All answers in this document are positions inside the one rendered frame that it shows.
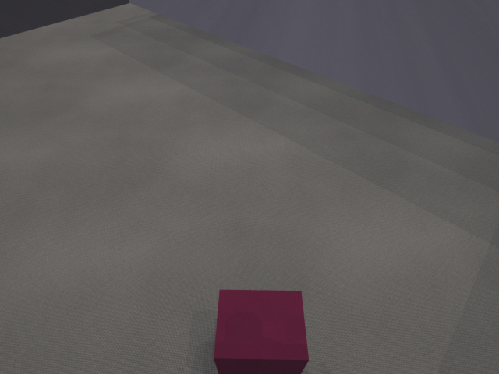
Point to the carton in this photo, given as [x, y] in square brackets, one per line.
[260, 332]

